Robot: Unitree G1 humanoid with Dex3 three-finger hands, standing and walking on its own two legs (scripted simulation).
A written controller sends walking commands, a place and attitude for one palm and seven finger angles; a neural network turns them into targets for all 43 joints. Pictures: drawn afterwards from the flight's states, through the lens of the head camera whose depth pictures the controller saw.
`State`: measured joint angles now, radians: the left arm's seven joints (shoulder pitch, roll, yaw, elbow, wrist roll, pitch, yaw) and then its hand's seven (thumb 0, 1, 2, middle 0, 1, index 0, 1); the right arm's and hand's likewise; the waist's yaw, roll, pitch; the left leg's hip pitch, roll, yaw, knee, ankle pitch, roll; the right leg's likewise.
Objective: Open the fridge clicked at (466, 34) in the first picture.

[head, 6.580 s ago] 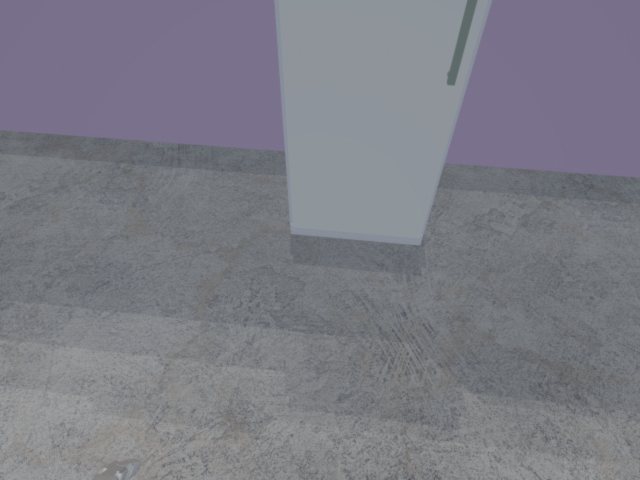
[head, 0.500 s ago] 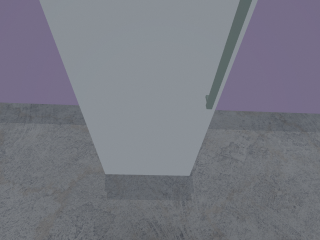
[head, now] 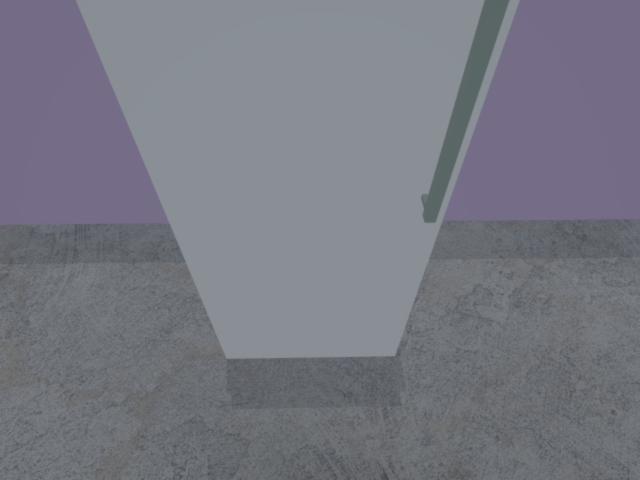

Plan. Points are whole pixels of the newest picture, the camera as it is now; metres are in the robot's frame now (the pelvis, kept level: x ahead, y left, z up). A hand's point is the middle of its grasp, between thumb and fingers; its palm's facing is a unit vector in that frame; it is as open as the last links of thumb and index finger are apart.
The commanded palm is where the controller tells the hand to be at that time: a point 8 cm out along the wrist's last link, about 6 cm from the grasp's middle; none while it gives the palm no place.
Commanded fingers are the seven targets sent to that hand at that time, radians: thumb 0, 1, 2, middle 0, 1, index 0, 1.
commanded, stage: look again from close up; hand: right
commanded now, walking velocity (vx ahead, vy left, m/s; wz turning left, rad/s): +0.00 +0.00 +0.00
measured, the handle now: (464, 83) +0.56 -0.16 +0.23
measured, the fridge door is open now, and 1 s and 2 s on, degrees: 0 0 0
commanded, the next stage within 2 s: shuffle to correct the standing spot in 0.18 s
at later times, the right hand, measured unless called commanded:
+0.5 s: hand out of the picture +0.04 -0.20 -0.18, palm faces +0.04 +0.98 -0.22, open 7.4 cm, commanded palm none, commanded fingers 0.00 -0.90 -0.90 0.20 0.30 0.20 0.30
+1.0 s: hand out of the picture +0.13 -0.20 -0.19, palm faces +0.00 +0.98 -0.21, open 7.3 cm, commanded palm none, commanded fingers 0.00 -0.90 -0.90 0.20 0.30 0.20 0.30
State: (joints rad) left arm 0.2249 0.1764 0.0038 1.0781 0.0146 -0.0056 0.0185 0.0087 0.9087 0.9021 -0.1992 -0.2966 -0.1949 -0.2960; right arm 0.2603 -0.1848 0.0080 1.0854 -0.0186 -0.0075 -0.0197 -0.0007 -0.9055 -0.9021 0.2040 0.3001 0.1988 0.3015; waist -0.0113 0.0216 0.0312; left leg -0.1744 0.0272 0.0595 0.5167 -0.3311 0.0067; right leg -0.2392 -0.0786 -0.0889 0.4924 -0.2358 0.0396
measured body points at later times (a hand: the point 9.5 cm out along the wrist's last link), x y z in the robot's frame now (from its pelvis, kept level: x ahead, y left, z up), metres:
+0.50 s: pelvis +0.03 -0.01 +0.00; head +0.03 -0.01 +0.44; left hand +0.05 +0.23 -0.16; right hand +0.03 -0.25 -0.16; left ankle -0.03 +0.11 -0.74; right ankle +0.01 -0.15 -0.74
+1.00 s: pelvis +0.07 -0.02 -0.01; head +0.11 -0.03 +0.44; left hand +0.08 +0.20 -0.16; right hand +0.13 -0.26 -0.17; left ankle +0.05 +0.07 -0.74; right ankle +0.06 -0.14 -0.73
